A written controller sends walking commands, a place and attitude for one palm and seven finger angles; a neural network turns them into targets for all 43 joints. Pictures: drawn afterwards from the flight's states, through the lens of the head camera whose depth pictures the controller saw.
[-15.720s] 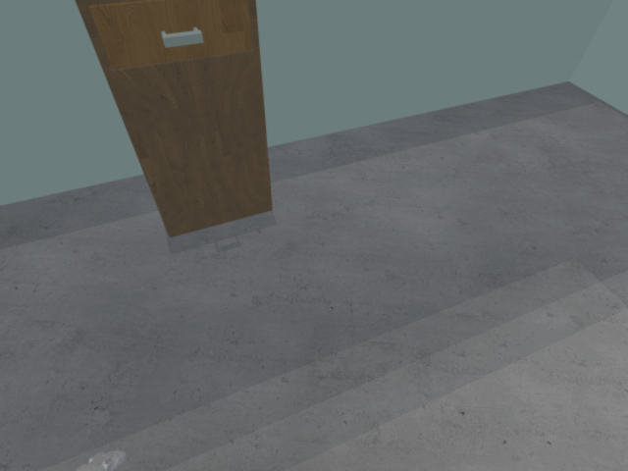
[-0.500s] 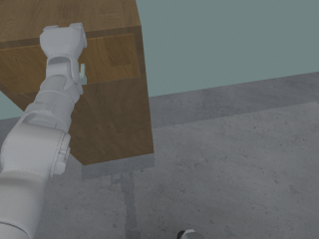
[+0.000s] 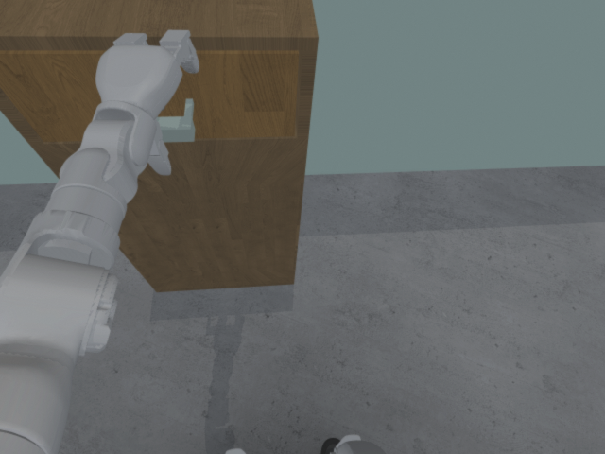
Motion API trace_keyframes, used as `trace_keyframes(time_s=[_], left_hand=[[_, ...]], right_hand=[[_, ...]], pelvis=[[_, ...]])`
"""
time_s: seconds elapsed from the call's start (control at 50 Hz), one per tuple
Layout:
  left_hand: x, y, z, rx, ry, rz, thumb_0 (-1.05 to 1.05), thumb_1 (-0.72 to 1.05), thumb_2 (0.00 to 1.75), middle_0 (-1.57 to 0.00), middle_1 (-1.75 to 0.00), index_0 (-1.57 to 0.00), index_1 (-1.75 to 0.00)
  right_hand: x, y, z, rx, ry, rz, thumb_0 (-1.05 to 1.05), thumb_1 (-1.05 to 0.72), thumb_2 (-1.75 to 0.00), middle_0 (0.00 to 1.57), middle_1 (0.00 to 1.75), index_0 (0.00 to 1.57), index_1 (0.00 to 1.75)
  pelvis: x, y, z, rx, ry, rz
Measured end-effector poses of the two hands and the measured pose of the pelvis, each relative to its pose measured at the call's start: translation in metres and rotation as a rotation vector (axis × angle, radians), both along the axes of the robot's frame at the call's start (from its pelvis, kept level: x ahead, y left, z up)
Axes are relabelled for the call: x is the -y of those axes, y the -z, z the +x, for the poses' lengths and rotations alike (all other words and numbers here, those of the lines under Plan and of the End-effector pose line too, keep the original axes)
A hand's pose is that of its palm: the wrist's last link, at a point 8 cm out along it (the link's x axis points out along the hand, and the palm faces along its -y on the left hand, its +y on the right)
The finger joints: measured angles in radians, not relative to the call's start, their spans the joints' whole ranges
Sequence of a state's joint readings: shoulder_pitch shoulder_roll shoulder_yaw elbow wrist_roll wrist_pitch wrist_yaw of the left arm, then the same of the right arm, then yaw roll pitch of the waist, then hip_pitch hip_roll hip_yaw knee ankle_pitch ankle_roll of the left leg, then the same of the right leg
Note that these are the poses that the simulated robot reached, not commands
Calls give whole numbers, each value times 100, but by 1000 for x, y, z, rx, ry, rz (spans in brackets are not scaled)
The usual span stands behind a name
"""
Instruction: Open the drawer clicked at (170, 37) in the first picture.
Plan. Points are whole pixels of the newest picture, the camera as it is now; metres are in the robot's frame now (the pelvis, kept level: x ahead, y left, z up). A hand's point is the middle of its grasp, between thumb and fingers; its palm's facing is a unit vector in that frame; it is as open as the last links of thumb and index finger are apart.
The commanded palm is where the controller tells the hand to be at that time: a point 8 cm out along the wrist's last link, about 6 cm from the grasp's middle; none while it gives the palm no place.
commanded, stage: move the hooked fingers above the handle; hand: left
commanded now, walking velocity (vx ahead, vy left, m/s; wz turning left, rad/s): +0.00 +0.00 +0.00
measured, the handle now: (157, 118) +0.58 +0.17 +0.06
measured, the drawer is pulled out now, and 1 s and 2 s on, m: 0.00 0.00 0.00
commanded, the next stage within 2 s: lower the fingers behind the handle in 0.84 s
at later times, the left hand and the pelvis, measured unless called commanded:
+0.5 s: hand (121, 137) +0.51 +0.20 +0.09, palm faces -0.19 +0.06 -0.98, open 13.7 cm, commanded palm +0.53 +0.18 +0.16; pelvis -0.02 -0.01 +0.00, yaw -1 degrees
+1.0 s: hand (147, 99) +0.53 +0.16 +0.13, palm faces -0.07 +0.00 -1.00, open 13.3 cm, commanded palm +0.52 +0.19 +0.16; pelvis -0.02 +0.00 +0.01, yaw -3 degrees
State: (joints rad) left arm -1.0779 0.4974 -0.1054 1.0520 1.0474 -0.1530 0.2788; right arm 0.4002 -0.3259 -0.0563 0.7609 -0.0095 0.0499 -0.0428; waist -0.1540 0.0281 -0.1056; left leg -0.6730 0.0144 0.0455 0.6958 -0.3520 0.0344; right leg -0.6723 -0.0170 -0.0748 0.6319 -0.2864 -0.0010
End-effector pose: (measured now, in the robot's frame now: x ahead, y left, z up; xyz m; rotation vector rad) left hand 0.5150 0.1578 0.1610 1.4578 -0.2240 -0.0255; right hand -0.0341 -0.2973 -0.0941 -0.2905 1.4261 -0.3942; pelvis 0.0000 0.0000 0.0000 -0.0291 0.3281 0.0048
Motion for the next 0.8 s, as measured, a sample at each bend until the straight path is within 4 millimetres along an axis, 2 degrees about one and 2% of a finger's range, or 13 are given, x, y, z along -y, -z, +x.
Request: trace_keyframes(time_s=[0.08,0.14,0.22,0.32,0.4,0.46,0.52,0.6,0.64,0.7,0.8], left_hand=[[10,-6,3,48,-90,27,0,-48,30,-51,-132,-41,-129],[17,-14,4,21,-169,95,0,-48,30,-51,-130,-45,-135],[23,-24,4,-80,-250,125,0,-48,30,-44,-126,-46,-134],[-5,-26,1,-234,-340,115,1,-49,30,-37,-123,-40,-127],[-36,-14,-5,-294,-312,185,1,-49,30,-34,-121,-36,-123],[-44,3,-11,-316,-224,198,0,-48,30,-33,-121,-34,-122],[-34,18,-17,-308,-100,163,0,-48,30,-32,-120,-33,-121],[-14,13,-12,-163,9,75,0,-48,30,-32,-120,-31,-120],[-7,4,-3,-79,8,46,0,-48,30,-33,-120,-31,-120],[-3,1,2,-14,-35,22,0,-48,30,-45,-128,-33,-121],[9,-6,4,2,-149,46,0,-48,30,-51,-128,-42,-133]], right_hand=[[-11,14,13,29,-8,62,1,-90,-90,19,30,20,30],[-24,25,26,81,14,110,1,-90,-90,19,30,20,30],[-40,31,40,165,61,156,1,-90,-90,20,30,20,30],[-47,29,39,221,91,160,1,-90,-90,20,30,20,30],[-37,25,23,183,71,123,0,-90,-90,20,30,21,30],[-25,21,5,103,42,89,0,-90,-90,20,30,21,30],[-12,13,-10,15,16,55,1,-90,-90,20,30,21,30],[2,3,-17,-40,8,8,1,-90,-90,20,30,20,30],[5,0,-16,-39,12,-5,1,-90,-90,20,30,20,30],[4,2,-10,-27,9,6,1,-90,-90,20,30,20,30],[-10,17,10,43,16,71,1,-90,-90,19,30,20,30]], pelvis=[[-1,0,-1,-1,13,1],[-1,-1,-5,11,31,6],[0,-5,-11,40,56,18],[5,-8,-17,62,68,26],[9,-6,-20,48,55,25],[10,-4,-19,34,36,20],[10,-3,-15,23,13,13],[8,-1,-7,7,0,6],[7,0,-3,-2,0,3],[6,1,0,-8,3,1],[3,0,-4,3,20,4]])
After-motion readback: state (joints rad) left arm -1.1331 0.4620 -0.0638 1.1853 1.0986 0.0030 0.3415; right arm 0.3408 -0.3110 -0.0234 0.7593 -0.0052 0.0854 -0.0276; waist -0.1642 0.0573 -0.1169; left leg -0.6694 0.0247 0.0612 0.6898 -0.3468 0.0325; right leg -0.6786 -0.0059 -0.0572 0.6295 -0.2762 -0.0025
